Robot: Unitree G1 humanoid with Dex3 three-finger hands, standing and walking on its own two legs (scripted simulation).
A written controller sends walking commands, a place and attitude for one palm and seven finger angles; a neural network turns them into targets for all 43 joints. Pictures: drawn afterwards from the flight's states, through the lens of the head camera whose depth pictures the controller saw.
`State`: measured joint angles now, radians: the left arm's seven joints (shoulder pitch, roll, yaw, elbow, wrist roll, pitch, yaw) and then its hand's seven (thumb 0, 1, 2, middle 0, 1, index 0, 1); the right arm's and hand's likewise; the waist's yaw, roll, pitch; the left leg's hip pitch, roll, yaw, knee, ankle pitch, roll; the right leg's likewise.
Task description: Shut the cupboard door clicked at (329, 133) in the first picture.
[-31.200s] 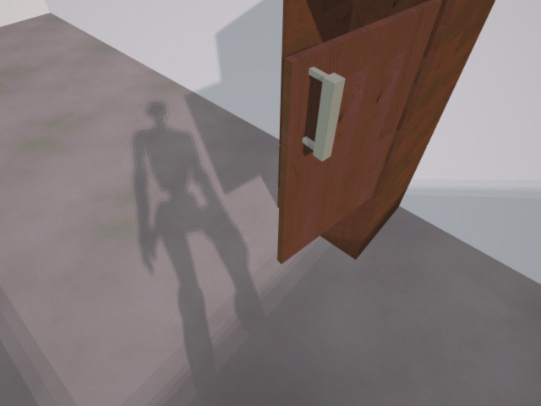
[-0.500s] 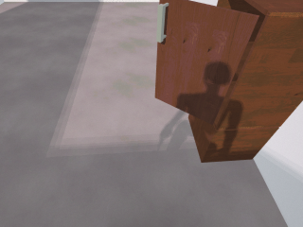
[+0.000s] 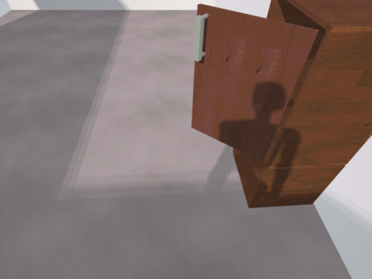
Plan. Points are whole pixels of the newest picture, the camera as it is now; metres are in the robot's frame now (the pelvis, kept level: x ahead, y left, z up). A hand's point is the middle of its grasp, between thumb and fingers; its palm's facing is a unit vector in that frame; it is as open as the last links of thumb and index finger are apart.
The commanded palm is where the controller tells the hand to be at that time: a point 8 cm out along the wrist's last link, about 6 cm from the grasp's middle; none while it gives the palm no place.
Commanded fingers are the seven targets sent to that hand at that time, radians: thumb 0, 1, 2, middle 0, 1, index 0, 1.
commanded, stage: let the arm hang, fingers relaxed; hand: left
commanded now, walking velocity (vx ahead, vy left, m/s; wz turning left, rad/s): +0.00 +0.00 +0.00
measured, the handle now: (201, 37) +0.89 -0.01 +0.15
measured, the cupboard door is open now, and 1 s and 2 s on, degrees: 51 51 51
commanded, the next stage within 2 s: look to check the result in 0.10 s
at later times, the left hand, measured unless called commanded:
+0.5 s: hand out of the picture -0.03 +0.15 -0.18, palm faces +0.05 -0.99 -0.16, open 7.4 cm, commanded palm none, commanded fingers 0.00 0.90 0.90 -0.20 -0.30 -0.20 -0.30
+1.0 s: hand out of the picture -0.02 +0.15 -0.18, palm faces +0.09 -0.98 -0.16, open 7.4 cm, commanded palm none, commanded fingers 0.00 0.90 0.90 -0.20 -0.30 -0.20 -0.30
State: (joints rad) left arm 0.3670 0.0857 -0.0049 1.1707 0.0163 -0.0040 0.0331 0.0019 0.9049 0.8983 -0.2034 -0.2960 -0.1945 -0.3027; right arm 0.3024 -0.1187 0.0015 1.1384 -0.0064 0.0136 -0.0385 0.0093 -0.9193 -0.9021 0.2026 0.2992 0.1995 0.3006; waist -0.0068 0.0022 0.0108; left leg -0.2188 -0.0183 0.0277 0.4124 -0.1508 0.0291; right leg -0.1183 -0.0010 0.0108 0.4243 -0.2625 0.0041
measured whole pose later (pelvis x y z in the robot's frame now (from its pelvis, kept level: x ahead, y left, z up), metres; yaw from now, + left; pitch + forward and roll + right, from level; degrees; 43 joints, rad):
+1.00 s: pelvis +0.01 -0.01 +0.00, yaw +2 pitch -2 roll +0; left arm 0.33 0.11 0.02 1.13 0.02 0.00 0.04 0.00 0.90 0.90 -0.20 -0.30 -0.19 -0.30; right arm 0.29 -0.12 -0.01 1.12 -0.01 0.02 -0.04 0.00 -0.91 -0.90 0.20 0.30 0.20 0.30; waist -0.02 -0.01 0.05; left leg -0.25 -0.03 -0.01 0.48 -0.20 0.02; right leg -0.12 0.00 -0.03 0.46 -0.31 0.00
